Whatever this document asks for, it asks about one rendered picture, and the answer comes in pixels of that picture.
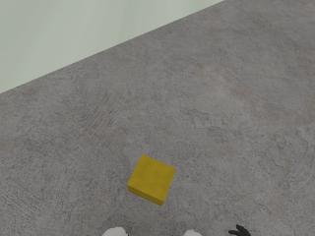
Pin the right robot hand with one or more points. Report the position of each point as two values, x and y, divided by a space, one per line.
241 231

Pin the carton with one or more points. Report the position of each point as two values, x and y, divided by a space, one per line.
151 180

